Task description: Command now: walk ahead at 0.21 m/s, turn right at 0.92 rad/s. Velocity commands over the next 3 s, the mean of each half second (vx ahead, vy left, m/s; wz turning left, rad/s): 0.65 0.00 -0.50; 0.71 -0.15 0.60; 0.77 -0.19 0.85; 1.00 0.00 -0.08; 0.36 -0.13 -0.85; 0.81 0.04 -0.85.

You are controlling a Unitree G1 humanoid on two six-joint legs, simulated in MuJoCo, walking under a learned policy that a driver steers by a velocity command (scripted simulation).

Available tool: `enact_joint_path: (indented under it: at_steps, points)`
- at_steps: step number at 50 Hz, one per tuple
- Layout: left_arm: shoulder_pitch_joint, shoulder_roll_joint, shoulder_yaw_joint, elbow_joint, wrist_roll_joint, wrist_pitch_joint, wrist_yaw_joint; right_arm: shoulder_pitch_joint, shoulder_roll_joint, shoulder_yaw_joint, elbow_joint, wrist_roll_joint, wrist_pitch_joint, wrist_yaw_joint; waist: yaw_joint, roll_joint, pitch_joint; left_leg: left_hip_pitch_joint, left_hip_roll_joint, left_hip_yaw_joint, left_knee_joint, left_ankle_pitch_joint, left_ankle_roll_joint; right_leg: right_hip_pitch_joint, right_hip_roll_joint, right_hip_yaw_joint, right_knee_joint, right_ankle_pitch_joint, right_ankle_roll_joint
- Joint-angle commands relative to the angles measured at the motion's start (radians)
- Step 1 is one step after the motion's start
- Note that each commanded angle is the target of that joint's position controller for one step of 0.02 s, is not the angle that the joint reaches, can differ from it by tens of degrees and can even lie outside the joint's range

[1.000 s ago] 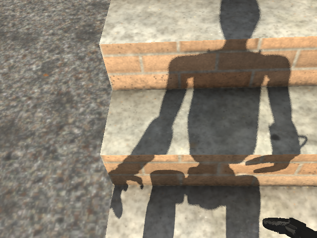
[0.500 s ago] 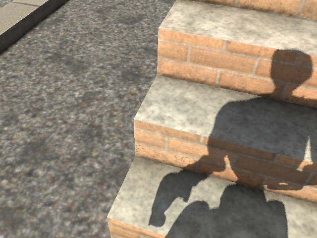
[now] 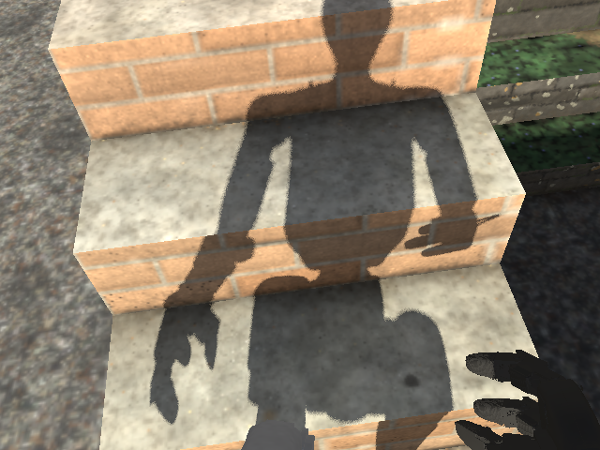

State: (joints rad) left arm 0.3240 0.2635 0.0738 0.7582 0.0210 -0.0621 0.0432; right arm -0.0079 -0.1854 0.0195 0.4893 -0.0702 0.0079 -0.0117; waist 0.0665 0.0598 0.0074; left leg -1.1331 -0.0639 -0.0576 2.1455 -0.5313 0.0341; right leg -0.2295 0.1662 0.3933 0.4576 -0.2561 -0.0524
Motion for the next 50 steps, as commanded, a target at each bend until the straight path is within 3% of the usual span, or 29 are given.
enact_joint_path:
  at_steps: [1, 4, 6, 8, 9, 10, 11, 12, 13, 15, 20, 22, 23, 24, 25, 28, 29, 30, 31, 32, 34, 36, 38, 39, 40, 41, 46, 49, 50]
  points:
    - [0.165, 0.177, 0.056, 0.025, 0.001, 0.002, 0.006, -0.266, 0.033, 0.026, -0.215, -0.025, -0.012, 0.006, 0.052, -0.151, -0.054, -0.335, 0.058, -0.064, -0.094, -0.096, 0.020, 0.258, -0.253, 0.298, -0.142, -0.033, -0.245]
    - [0.080, 0.197, 0.066, -0.005, -0.034, 0.012, 0.022, -0.283, 0.047, 0.041, -0.268, -0.012, 0.004, 0.000, 0.017, -0.186, -0.075, 0.013, 0.098, 0.003, -0.399, -0.161, 0.035, 0.019, -0.294, 0.280, -0.375, -0.049, -0.239]
    - [-0.082, 0.192, 0.064, -0.049, -0.052, 0.015, 0.034, -0.022, 0.057, 0.030, -0.203, 0.017, 0.015, -0.002, -0.142, -0.257, -0.149, 0.702, 0.097, 0.021, -0.674, -0.233, 0.098, -0.332, -0.289, 0.067, -0.429, 0.179, -0.181]
    - [-0.062, 0.184, 0.055, -0.041, -0.065, -0.013, -0.001, 0.317, -0.072, -0.062, -0.057, 0.053, -0.001, 0.002, -0.276, -0.129, -0.261, 1.039, -0.016, 0.164, -0.896, -0.198, 0.072, -0.263, -0.255, -0.050, -0.113, 0.932, -0.163]
    - [-0.112, 0.143, 0.052, -0.059, -0.065, -0.019, -0.042, 0.510, -0.179, -0.105, 0.015, 0.020, -0.016, 0.002, -0.358, 0.147, -0.326, 1.136, 0.066, -0.236, -1.253, -0.411, 0.108, -0.358, -0.151, -0.076, 0.305, 0.671, -0.139]
    - [-0.173, 0.055, 0.036, -0.137, -0.034, -0.018, -0.076, 0.541, -0.304, -0.137, 0.049, 0.010, -0.002, -0.027, -0.356, 0.602, -0.343, 1.084, 0.287, -0.942, -1.787, -0.968, 0.145, -0.586, -0.025, -0.131, 0.751, -0.023, -0.072]
    - [-0.243, 0.020, 0.024, -0.166, 0.051, -0.028, -0.085, 0.336, -0.206, -0.113, 0.000, 0.065, -0.009, -0.031, -0.295, 0.436, -0.169, 0.836, 0.285, -1.198, -1.946, -0.969, 0.149, -0.648, -0.018, -0.031, 1.129, 0.002, -0.057]
    - [-0.234, -0.032, 0.000, -0.187, 0.085, -0.022, -0.090, 0.147, -0.137, -0.082, -0.002, 0.066, -0.024, -0.033, -0.154, 0.276, -0.051, 0.685, 0.294, -1.119, -1.873, -0.905, 0.192, -0.733, -0.059, -0.073, 1.308, 0.078, -0.039]
    - [-0.255, -0.002, -0.016, -0.199, 0.079, 0.008, -0.085, 0.076, -0.044, -0.067, 0.036, 0.053, -0.033, -0.054, -0.116, 0.129, -0.028, 0.549, 0.235, -0.652, -1.615, -0.422, 0.163, -0.607, -0.076, -0.163, 1.343, 0.079, 0.003]
    - [-0.119, 0.002, -0.021, -0.156, 0.054, 0.046, -0.082, 0.073, 0.069, -0.037, 0.145, 0.015, -0.073, -0.051, 0.024, -0.028, 0.019, 0.385, 0.184, -0.327, -1.391, -0.210, 0.180, -0.517, -0.072, -0.240, 1.433, 0.097, 0.032]
    - [-0.264, -0.040, -0.045, -0.207, 0.011, 0.053, -0.071, 0.293, -0.029, -0.082, 0.282, 0.026, -0.121, -0.023, -0.053, -0.031, 0.032, 0.641, 0.258, -0.355, -1.588, -0.215, 0.234, -0.754, -0.099, -0.239, 1.381, 0.050, 0.031]
    - [-0.391, -0.022, -0.049, -0.273, 0.023, 0.059, -0.079, 0.263, -0.034, -0.092, 0.248, 0.003, -0.130, -0.037, -0.077, -0.087, 0.049, 0.685, 0.266, -0.299, -1.512, -0.029, 0.208, -0.763, -0.136, -0.243, 1.260, 0.098, 0.057]
    - [-0.372, -0.048, -0.053, -0.285, 0.010, 0.060, -0.091, 0.321, -0.070, -0.102, 0.262, 0.029, -0.121, -0.049, -0.066, -0.070, 0.013, 0.726, 0.273, -0.356, -1.629, -0.144, 0.227, -0.746, -0.193, -0.260, 1.137, 0.082, 0.065]
    - [-0.437, -0.011, -0.051, -0.319, 0.035, 0.070, -0.090, 0.275, -0.073, -0.107, 0.225, 0.012, -0.119, -0.063, -0.086, -0.087, 0.022, 0.667, 0.254, -0.308, -1.544, 0.009, 0.213, -0.672, -0.201, -0.295, 1.120, 0.077, 0.102]
    - [-0.394, -0.043, -0.056, -0.306, 0.013, 0.063, -0.097, 0.322, -0.110, -0.115, 0.232, 0.031, -0.113, -0.059, -0.084, -0.071, -0.026, 0.737, 0.245, -0.375, -1.629, -0.076, 0.254, -0.675, -0.222, -0.333, 1.055, 0.081, 0.094]
    - [-0.406, -0.023, -0.081, -0.358, -0.033, 0.048, -0.112, 0.403, -0.156, -0.136, 0.220, -0.004, -0.076, -0.076, -0.130, 0.004, -0.043, 0.561, 0.166, -0.203, -1.565, 0.113, 0.173, -0.183, -0.181, -0.468, 0.387, -0.544, 0.121]
    - [-0.171, -0.030, -0.058, -0.271, -0.052, 0.034, -0.113, 0.376, -0.168, -0.142, 0.234, 0.000, -0.066, -0.069, -0.017, 0.001, -0.103, 0.530, 0.094, -0.140, -1.387, 0.143, 0.173, 0.057, -0.097, -0.637, 0.256, -0.278, 0.124]
    - [0.076, 0.033, -0.015, -0.163, -0.060, 0.015, -0.097, 0.260, -0.133, -0.124, 0.200, 0.032, -0.079, -0.045, 0.122, -0.068, -0.189, 0.404, 0.051, -0.106, -1.117, 0.378, 0.144, 0.380, -0.138, -0.548, 0.184, 0.045, 0.094]
    - [0.141, 0.074, -0.011, -0.127, -0.042, -0.025, -0.086, 0.199, -0.025, -0.101, 0.169, 0.068, -0.102, -0.010, 0.136, -0.183, -0.160, 0.164, -0.043, -0.099, -0.835, 0.180, 0.105, 0.473, -0.278, -0.276, 0.164, -0.027, 0.101]
    - [0.121, 0.178, 0.018, -0.165, 0.001, -0.024, -0.067, 0.159, -0.022, -0.101, 0.077, 0.121, -0.108, -0.007, 0.122, -0.409, -0.241, -0.009, -0.053, -0.086, -0.548, 0.298, 0.027, 0.466, -0.598, 0.352, -0.179, -0.348, 0.087]
    - [-0.108, 0.091, -0.007, -0.208, 0.014, -0.038, -0.051, 0.117, -0.053, -0.104, 0.081, 0.085, -0.107, -0.007, 0.005, -0.120, -0.130, -0.055, 0.013, -0.031, -0.130, 0.449, -0.027, 0.204, -0.620, 0.299, -0.243, -0.476, 0.074]
    - [-0.121, 0.019, -0.035, -0.122, 0.011, -0.063, -0.034, 0.150, 0.011, -0.079, 0.086, 0.058, -0.090, 0.024, -0.097, -0.086, -0.061, -0.011, 0.031, -0.087, 0.005, 0.417, -0.006, 0.006, -0.538, -0.044, -0.131, -0.190, 0.037]
    - [-0.059, -0.058, -0.056, -0.033, 0.020, -0.085, -0.040, 0.197, 0.017, -0.080, 0.115, 0.093, -0.053, 0.048, -0.126, -0.107, -0.032, 0.010, 0.014, -0.086, 0.102, 0.460, 0.037, -0.058, -0.510, -0.196, -0.127, -0.142, 0.043]
    - [-0.182, 0.039, -0.034, -0.123, -0.009, -0.061, -0.052, 0.308, -0.077, -0.116, 0.195, 0.049, -0.004, 0.021, -0.111, -0.223, 0.053, 0.002, -0.014, 0.031, 0.120, 0.195, 0.001, -0.094, -0.445, -0.317, -0.181, -0.206, -0.100]
    - [-0.107, 0.025, -0.038, -0.052, 0.004, -0.066, -0.041, 0.228, -0.068, -0.107, 0.171, 0.048, 0.001, 0.009, -0.112, -0.079, 0.143, 0.016, -0.006, 0.027, 0.092, 0.191, 0.005, -0.137, -0.462, -0.393, -0.182, 0.064, -0.118]
    - [-0.036, 0.032, -0.039, -0.022, 0.024, -0.068, -0.044, 0.198, -0.056, -0.105, 0.161, 0.051, 0.012, -0.004, -0.092, -0.095, 0.126, -0.023, -0.017, 0.055, 0.161, 0.143, 0.011, -0.076, -0.488, -0.415, -0.189, 0.141, -0.145]
    - [0.061, 0.091, -0.023, 0.006, 0.034, -0.067, -0.041, -0.005, -0.082, -0.100, 0.034, 0.057, 0.041, -0.016, -0.064, -0.114, 0.101, -0.315, 0.034, 0.036, 0.243, 0.012, 0.073, 0.248, -0.525, -0.504, -0.250, 0.084, -0.123]
    - [0.020, 0.117, -0.020, -0.039, 0.002, -0.027, -0.022, -0.083, -0.125, -0.094, -0.057, 0.021, 0.066, -0.020, -0.088, -0.130, 0.096, -0.060, 0.091, 0.140, -0.251, -0.036, 0.093, 0.170, -0.436, -0.676, -0.416, 0.202, -0.111]
    - [-0.130, 0.126, -0.021, -0.087, -0.007, -0.015, -0.013, 0.023, -0.138, -0.086, -0.018, 0.044, 0.072, -0.016, -0.171, -0.080, 0.086, 0.333, 0.053, 0.243, -0.729, -0.075, 0.115, -0.023, -0.348, -0.824, -0.390, 0.490, -0.096]
